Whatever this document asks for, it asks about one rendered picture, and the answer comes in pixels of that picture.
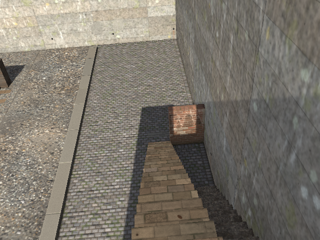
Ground stairs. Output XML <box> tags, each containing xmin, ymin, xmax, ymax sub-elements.
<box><xmin>131</xmin><ymin>141</ymin><xmax>223</xmax><ymax>240</ymax></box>

